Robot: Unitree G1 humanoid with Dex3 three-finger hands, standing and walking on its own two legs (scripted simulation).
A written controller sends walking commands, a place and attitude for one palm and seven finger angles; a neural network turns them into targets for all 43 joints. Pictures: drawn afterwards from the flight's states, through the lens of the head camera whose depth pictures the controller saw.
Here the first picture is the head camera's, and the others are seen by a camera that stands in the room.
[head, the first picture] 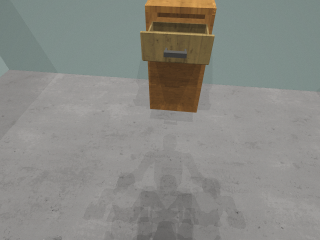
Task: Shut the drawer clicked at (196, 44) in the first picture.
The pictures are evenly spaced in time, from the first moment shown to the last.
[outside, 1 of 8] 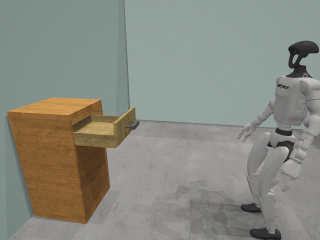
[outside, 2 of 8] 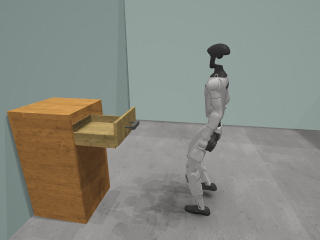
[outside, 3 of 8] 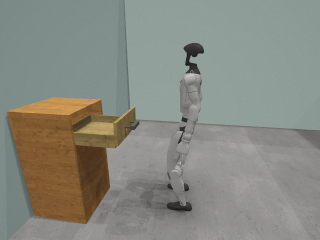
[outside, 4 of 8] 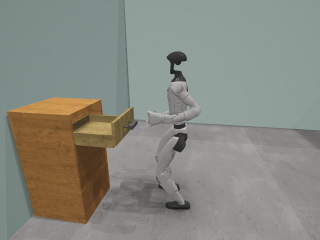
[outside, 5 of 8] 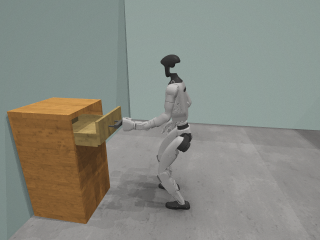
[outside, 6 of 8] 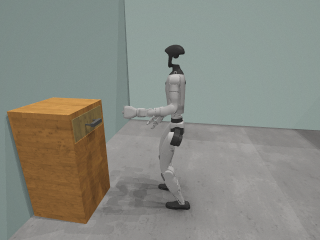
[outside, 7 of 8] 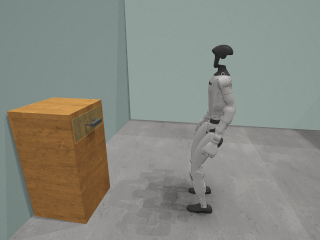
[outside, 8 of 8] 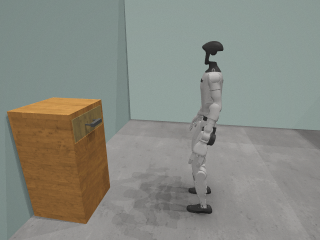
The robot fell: no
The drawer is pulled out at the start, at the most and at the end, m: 0.30 0.30 0.00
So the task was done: yes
